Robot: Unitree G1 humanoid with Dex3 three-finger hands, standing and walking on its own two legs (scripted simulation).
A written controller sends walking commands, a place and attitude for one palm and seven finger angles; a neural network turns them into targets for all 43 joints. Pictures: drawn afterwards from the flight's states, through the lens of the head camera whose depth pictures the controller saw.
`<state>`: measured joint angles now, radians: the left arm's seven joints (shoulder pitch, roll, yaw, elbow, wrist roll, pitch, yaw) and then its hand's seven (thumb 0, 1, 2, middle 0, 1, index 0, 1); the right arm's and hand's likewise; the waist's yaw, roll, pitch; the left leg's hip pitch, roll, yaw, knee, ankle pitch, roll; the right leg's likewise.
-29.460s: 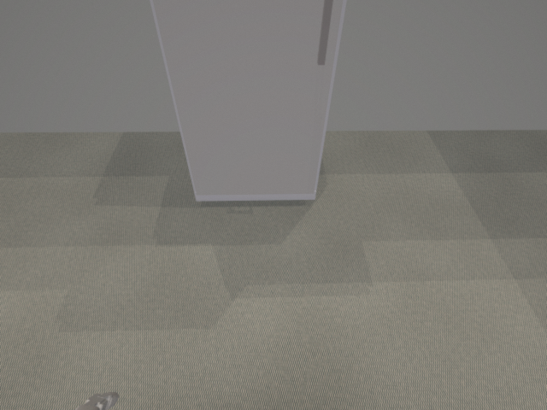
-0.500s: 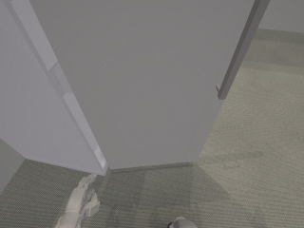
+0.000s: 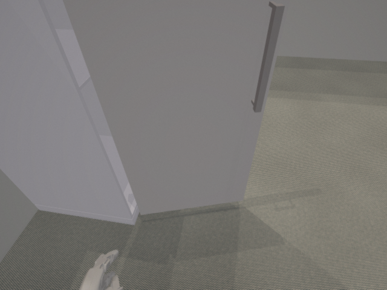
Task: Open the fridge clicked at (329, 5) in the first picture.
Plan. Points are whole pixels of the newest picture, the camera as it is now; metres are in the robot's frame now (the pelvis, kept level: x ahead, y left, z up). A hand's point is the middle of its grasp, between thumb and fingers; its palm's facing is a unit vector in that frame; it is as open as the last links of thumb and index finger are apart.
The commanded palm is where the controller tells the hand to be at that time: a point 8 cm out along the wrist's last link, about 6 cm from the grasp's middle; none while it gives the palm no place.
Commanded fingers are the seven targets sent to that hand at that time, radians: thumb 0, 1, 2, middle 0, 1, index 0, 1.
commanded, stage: stop stepping back and stand still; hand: right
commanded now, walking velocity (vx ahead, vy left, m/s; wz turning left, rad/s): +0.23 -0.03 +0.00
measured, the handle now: (263, 63) +0.71 -0.18 +0.15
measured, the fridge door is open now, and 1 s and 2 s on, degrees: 72 72 72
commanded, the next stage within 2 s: let the arm hang, fingers relaxed in 1.14 s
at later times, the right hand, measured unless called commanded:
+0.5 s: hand out of the picture +0.16 -0.28 +0.18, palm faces +0.48 +0.72 -0.51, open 7.4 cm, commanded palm +0.10 -0.31 +0.18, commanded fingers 0.00 -0.90 -0.90 0.20 0.30 0.20 0.30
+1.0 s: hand out of the picture +0.21 -0.29 +0.16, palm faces +0.42 +0.77 -0.48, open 7.4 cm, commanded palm +0.14 -0.32 +0.18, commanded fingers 0.00 -0.90 -0.90 0.20 0.30 0.20 0.30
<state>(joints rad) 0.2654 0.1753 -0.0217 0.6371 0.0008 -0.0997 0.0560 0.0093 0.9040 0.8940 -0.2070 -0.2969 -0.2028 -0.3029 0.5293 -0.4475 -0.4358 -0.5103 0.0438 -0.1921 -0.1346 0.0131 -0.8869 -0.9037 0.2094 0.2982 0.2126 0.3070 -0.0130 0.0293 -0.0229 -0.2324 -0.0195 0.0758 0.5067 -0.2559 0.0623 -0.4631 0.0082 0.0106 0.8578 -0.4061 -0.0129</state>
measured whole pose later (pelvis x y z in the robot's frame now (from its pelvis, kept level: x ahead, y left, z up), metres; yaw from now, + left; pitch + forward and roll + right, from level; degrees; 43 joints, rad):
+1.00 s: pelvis +0.01 -0.01 +0.01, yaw -1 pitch +0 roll +0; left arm 0.20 0.20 -0.01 0.63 -0.01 -0.12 0.07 0.01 0.91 0.89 -0.21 -0.30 -0.20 -0.30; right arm 0.55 -0.41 -0.42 -0.44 0.04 -0.21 -0.15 0.01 -0.89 -0.90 0.21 0.30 0.21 0.31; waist 0.00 0.01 0.03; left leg -0.22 -0.02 0.01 0.45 -0.24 0.01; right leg -0.24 0.00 -0.01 0.47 -0.24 -0.01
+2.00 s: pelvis -0.01 -0.04 +0.01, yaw -1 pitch +0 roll +1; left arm 0.32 0.14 -0.01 1.07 0.02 0.01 0.03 0.01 0.92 0.89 -0.20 -0.30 -0.20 -0.30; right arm 0.31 -0.18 0.00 1.11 -0.01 0.01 -0.02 0.01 -0.91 -0.90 0.20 0.30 0.20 0.30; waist 0.01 -0.02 0.01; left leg -0.22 0.02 0.01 0.42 -0.20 -0.02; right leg -0.25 0.04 -0.02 0.45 -0.21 -0.05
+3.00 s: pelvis +0.04 -0.03 +0.01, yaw -1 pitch +0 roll +0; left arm 0.28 0.13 -0.01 1.13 0.01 -0.01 0.05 0.00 0.92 0.89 -0.20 -0.30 -0.20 -0.30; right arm 0.27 -0.14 0.00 1.14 0.00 0.00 -0.03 0.01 -0.91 -0.90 0.20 0.30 0.20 0.30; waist 0.01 0.00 0.04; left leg -0.14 0.01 0.01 0.40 -0.26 0.00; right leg -0.15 0.02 -0.02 0.41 -0.25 -0.03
